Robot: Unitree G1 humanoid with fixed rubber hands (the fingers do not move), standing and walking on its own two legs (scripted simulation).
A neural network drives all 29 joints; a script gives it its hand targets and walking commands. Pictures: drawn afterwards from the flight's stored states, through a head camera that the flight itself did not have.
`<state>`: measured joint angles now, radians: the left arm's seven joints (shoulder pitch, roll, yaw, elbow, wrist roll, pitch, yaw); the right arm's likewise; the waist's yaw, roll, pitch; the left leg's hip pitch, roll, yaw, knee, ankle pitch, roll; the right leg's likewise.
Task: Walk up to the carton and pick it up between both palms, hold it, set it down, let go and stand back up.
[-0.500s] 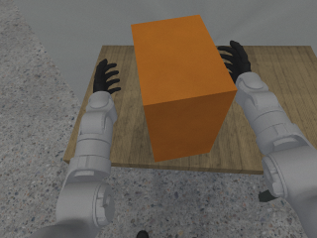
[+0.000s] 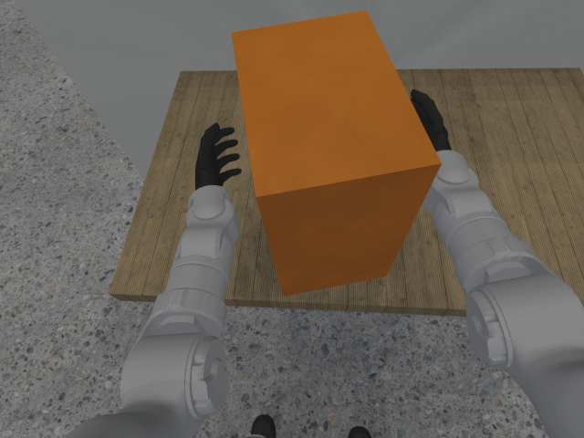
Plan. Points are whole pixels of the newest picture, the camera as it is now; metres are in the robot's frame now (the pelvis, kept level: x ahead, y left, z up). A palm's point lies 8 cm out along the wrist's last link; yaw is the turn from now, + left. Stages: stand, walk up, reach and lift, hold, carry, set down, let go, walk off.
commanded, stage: reach and lift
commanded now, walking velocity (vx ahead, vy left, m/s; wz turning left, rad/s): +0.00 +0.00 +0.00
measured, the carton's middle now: (319, 171) +0.46 +0.04 +0.03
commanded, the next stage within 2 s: none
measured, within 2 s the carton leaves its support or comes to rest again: neither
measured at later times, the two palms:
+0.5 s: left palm (223, 183) +0.42 +0.17 +0.06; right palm (423, 151) +0.48 -0.10 +0.07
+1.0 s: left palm (227, 186) +0.41 +0.16 +0.06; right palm (427, 166) +0.45 -0.10 +0.07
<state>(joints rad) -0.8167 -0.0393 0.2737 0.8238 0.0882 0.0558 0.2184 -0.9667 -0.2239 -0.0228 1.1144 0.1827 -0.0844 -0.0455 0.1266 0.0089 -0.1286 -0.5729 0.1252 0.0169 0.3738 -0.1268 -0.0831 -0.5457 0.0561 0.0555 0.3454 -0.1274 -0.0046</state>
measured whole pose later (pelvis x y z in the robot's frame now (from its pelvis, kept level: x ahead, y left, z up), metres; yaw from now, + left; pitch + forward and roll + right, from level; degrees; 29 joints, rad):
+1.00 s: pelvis +0.02 +0.00 +0.01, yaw +0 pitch +10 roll +0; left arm -0.74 -0.21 0.58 0.74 0.44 -0.01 0.15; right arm -0.85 0.02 -0.47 1.06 -0.31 -0.21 0.03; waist 0.06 -0.03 -0.04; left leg -0.33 0.11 0.05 0.31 -0.15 -0.07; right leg -0.34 0.03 0.08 0.34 -0.17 0.00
